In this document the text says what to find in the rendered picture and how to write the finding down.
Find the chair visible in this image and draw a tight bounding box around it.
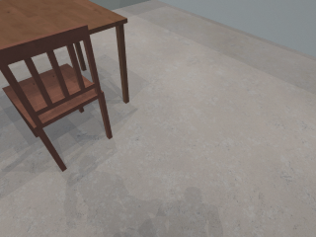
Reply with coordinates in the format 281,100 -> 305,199
0,23 -> 113,172

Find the table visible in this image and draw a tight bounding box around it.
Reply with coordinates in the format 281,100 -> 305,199
0,0 -> 129,104

